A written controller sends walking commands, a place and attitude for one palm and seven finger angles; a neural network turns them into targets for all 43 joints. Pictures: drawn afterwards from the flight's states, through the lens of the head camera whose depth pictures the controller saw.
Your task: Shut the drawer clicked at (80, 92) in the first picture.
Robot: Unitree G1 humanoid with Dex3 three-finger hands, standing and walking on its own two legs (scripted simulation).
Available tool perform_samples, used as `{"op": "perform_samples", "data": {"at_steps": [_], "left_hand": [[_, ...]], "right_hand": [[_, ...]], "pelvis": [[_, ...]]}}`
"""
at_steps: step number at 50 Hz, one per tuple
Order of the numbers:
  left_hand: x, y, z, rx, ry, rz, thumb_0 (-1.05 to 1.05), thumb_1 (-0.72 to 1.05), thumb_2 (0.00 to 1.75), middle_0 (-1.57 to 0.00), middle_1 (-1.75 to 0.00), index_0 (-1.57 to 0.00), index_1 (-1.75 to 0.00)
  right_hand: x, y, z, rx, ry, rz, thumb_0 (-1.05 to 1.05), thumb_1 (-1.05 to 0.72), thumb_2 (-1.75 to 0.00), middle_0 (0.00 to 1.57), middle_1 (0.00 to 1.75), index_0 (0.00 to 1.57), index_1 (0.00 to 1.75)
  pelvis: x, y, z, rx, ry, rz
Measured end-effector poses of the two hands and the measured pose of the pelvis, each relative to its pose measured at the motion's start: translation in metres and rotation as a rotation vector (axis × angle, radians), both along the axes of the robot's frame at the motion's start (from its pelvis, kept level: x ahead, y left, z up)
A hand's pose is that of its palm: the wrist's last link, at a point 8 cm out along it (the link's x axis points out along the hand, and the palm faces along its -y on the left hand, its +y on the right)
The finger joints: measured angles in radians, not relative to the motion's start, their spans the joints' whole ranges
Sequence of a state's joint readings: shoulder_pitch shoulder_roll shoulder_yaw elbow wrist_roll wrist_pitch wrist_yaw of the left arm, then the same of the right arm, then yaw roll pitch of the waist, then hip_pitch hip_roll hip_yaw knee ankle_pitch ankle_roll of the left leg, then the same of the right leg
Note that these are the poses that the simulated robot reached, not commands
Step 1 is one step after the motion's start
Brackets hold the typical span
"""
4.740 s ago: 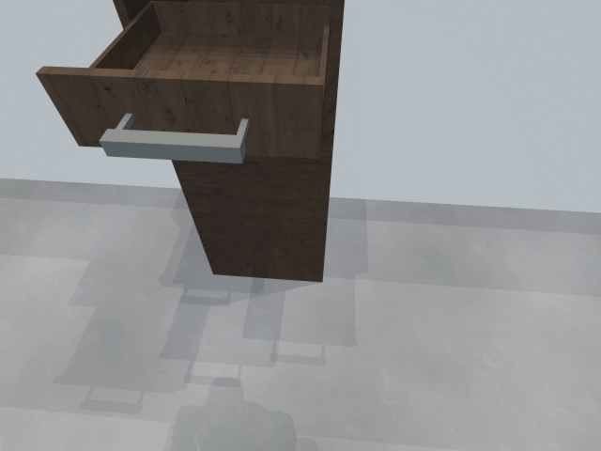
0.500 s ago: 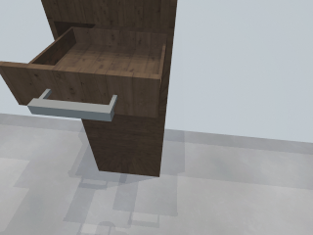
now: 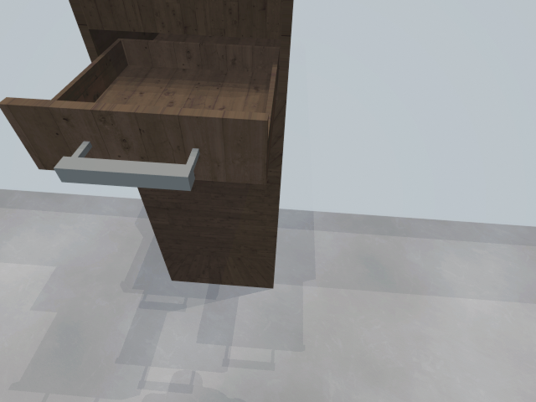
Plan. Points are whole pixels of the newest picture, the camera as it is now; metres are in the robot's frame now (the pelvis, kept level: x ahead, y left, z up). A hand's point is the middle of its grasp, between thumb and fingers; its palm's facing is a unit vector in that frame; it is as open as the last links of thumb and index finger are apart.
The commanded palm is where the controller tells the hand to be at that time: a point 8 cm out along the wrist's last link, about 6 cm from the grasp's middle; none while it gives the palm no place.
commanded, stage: come to a stop and stand still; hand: left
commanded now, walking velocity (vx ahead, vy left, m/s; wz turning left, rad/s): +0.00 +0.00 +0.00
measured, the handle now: (133, 162) +0.40 +0.23 +0.17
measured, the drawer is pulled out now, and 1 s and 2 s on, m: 0.30 0.30 0.30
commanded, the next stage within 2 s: look again from close up in 0.20 s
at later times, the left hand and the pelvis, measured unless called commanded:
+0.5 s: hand out of the picture -0.04 +0.14 -0.18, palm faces +0.05 -0.99 -0.14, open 7.4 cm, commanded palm none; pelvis -0.01 -0.01 +0.00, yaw +0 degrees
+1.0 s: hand out of the picture -0.03 +0.15 -0.18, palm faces +0.05 -0.99 -0.16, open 7.4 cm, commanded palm none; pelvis +0.01 +0.00 +0.00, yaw +0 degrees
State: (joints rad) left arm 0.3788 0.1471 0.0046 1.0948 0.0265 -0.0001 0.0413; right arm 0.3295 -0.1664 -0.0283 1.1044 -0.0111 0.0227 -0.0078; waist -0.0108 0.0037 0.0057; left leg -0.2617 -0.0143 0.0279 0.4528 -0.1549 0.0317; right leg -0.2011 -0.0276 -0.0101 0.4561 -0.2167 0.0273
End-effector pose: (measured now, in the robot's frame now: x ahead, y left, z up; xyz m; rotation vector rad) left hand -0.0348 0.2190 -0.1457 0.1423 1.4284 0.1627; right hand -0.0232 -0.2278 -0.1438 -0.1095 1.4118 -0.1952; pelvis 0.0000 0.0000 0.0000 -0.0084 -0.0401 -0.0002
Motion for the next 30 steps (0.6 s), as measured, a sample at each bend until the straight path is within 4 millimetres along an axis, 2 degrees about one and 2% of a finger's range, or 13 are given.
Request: {"op": "perform_samples", "data": {"at_steps": [6,14,30], "left_hand": [[-0.007,-0.016,-0.003,-0.027,0.004,0.008,0.01,0.91,0.90,-0.20,-0.30,-0.20,-0.30],[-0.007,-0.029,-0.007,-0.050,-0.010,0.014,0.01,0.91,0.90,-0.20,-0.30,-0.20,-0.30],[-0.009,-0.023,-0.007,-0.047,0.001,0.020,0.01,0.91,0.90,-0.20,-0.30,-0.20,-0.30]], "right_hand": [[-0.011,0.004,-0.002,0.017,0.017,-0.010,0.00,-0.91,-0.90,0.20,0.30,0.20,0.30],[-0.011,0.011,-0.004,0.036,0.006,-0.015,0.00,-0.91,-0.90,0.20,0.30,0.20,0.30],[-0.008,0.017,-0.003,0.031,0.002,-0.017,0.00,-0.91,-0.90,0.20,0.30,0.20,0.30]], "pelvis": [[-0.004,-0.005,0.000,-0.002,0.001,0.000],[-0.006,-0.008,-0.001,-0.004,0.003,-0.002],[-0.006,-0.004,-0.002,-0.007,0.017,-0.004]]}}
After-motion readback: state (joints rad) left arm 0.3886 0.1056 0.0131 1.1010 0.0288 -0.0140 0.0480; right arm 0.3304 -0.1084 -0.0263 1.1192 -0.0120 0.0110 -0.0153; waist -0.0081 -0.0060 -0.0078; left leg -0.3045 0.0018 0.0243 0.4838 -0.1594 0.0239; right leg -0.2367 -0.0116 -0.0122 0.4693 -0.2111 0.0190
